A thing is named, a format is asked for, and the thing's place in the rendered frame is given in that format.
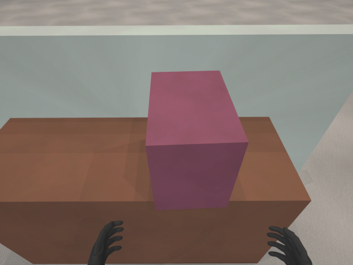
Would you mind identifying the carton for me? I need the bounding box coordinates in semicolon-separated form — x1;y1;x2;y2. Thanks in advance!
146;71;249;210

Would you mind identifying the pedestal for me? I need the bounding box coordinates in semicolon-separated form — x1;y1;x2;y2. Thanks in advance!
0;117;311;264

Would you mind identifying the right robot hand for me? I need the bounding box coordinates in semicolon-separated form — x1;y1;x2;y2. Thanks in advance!
267;226;312;265

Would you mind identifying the left robot hand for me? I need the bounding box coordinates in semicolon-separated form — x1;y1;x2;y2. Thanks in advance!
88;221;124;265

